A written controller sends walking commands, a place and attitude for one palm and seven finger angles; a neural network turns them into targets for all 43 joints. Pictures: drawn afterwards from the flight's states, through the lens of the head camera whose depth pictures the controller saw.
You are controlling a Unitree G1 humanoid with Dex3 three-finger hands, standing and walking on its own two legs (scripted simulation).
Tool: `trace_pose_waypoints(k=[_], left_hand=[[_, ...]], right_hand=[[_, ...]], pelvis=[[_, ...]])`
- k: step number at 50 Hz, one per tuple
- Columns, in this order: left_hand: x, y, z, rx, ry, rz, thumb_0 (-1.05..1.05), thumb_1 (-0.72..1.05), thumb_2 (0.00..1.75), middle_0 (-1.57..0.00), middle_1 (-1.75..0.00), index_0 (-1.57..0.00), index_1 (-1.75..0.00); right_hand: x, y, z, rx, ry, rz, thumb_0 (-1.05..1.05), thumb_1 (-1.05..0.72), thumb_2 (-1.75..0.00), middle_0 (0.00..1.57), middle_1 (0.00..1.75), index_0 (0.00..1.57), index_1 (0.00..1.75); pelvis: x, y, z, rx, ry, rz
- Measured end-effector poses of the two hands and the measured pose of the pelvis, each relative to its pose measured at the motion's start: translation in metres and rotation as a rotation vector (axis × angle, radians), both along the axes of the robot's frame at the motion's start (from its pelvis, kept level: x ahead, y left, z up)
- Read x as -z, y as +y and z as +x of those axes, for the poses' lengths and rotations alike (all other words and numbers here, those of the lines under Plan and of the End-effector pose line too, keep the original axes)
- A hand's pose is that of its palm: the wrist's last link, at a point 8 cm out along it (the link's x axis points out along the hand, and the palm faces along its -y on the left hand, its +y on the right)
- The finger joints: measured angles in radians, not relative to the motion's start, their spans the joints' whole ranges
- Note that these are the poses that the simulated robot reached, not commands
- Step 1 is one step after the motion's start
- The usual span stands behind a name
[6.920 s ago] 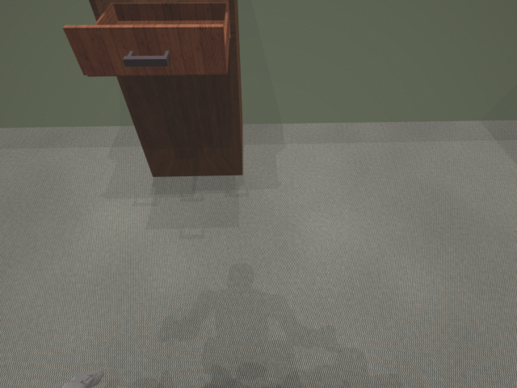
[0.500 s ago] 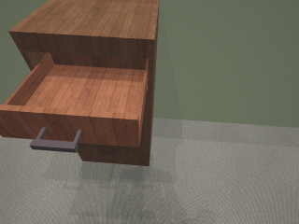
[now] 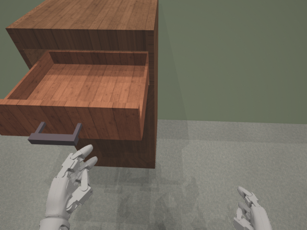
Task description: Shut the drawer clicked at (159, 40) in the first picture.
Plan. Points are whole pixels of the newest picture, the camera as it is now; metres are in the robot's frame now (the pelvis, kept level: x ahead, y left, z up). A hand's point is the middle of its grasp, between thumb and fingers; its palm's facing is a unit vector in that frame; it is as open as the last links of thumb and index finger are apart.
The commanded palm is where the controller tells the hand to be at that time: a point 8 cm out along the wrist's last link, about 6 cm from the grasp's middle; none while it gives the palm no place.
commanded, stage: raise the hand and make a fist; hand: left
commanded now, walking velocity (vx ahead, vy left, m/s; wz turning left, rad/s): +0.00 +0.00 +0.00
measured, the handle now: (57, 132) +0.35 +0.28 +0.08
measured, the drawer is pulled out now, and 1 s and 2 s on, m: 0.28 0.28 0.28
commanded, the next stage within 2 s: bring the fist close to the handle in 1.62 s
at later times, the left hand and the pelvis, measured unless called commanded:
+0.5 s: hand (67, 198) +0.19 +0.19 +0.06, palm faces -0.02 -1.00 -0.06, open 4.1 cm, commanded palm +0.14 +0.25 +0.08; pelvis -0.02 -0.01 -0.01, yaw +1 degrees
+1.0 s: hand (33, 189) +0.18 +0.23 +0.13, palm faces +0.03 -1.00 -0.09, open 3.1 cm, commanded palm +0.14 +0.28 +0.15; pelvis +0.00 +0.02 +0.01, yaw +1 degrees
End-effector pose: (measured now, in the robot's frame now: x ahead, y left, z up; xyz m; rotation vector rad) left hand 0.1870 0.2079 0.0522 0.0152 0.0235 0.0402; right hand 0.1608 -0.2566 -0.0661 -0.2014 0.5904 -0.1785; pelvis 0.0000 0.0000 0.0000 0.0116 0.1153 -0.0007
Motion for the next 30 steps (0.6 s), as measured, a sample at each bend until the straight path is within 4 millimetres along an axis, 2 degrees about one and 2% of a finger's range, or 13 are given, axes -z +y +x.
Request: trace_pose_waypoints(k=[2, 5, 9, 12, 14, 17, 20, 23, 27, 30], left_hand=[[0.006, -0.010, -0.009, 0.094, -0.060, -0.008, 0.01, 0.93, 0.90, -0.35, -0.46, -0.35, -0.47], [0.024, -0.010, -0.035, 0.116, -0.008, -0.025, 0.01, 0.92, 0.90, -0.41, -0.53, -0.42, -0.54], [0.037, 0.011, -0.072, -0.016, 0.084, -0.011, 0.01, 0.91, 0.90, -0.50, -0.61, -0.50, -0.62], [0.025, 0.027, -0.082, -0.077, 0.032, 0.039, 0.02, 0.90, 0.90, -0.56, -0.68, -0.56, -0.68], [0.013, 0.031, -0.078, -0.064, -0.033, 0.060, 0.02, 0.90, 0.90, -0.60, -0.72, -0.60, -0.73], [-0.001, 0.028, -0.060, 0.018, -0.083, 0.065, 0.02, 0.90, 0.90, -0.65, -0.78, -0.65, -0.79], [-0.007, 0.027, -0.037, 0.091, -0.045, 0.055, 0.02, 0.90, 0.90, -0.71, -0.85, -0.71, -0.86], [-0.011, 0.034, -0.024, 0.089, 0.019, 0.039, 0.02, 0.90, 0.90, -0.77, -0.91, -0.78, -0.92], [-0.024, 0.048, -0.021, 0.039, 0.035, 0.050, 0.02, 0.90, 0.90, -0.85, -1.00, -0.85, -1.01], [-0.033, 0.055, -0.026, 0.023, 0.019, 0.063, 0.02, 0.90, 0.90, -0.91, -1.06, -0.91, -1.07]], right_hand=[[-0.010, -0.003, 0.020, -0.025, -0.078, -0.012, 0.01, -0.90, -0.89, 0.20, 0.30, 0.20, 0.30], [-0.021, -0.002, 0.042, -0.055, -0.156, -0.030, 0.01, -0.90, -0.89, 0.20, 0.30, 0.20, 0.30], [-0.025, 0.008, 0.056, -0.096, -0.192, -0.041, 0.01, -0.90, -0.89, 0.20, 0.30, 0.20, 0.30], [-0.017, 0.020, 0.054, -0.140, -0.174, -0.041, 0.01, -0.90, -0.89, 0.20, 0.30, 0.20, 0.30], [-0.007, 0.029, 0.046, -0.163, -0.146, -0.027, 0.01, -0.90, -0.89, 0.20, 0.30, 0.20, 0.30], [0.009, 0.039, 0.027, -0.170, -0.085, 0.008, 0.01, -0.90, -0.89, 0.20, 0.30, 0.20, 0.30], [0.020, 0.043, 0.004, -0.132, -0.019, 0.045, 0.01, -0.90, -0.89, 0.20, 0.30, 0.20, 0.30], [0.023, 0.040, -0.019, -0.065, 0.031, 0.068, 0.01, -0.90, -0.89, 0.20, 0.30, 0.21, 0.30], [0.019, 0.030, -0.038, 0.004, 0.064, 0.058, 0.01, -0.90, -0.89, 0.20, 0.30, 0.21, 0.30], [0.014, 0.022, -0.041, 0.021, 0.064, 0.031, 0.02, -0.90, -0.89, 0.20, 0.30, 0.20, 0.30]], pelvis=[[0.011, -0.003, -0.005, 0.008, 0.017, 0.003], [0.023, -0.007, -0.010, 0.007, 0.022, 0.004], [0.030, -0.011, -0.015, -0.017, 0.016, -0.015], [0.033, -0.014, -0.020, -0.038, 0.014, -0.035], [0.034, -0.014, -0.023, -0.050, 0.009, -0.048], [0.032, -0.014, -0.027, -0.056, 0.000, -0.058], [0.025, -0.012, -0.026, -0.046, -0.005, -0.054], [0.016, -0.009, -0.022, -0.028, -0.011, -0.044], [0.008, -0.003, -0.014, -0.008, -0.019, -0.035], [0.004, 0.003, -0.010, -0.006, -0.023, -0.035]])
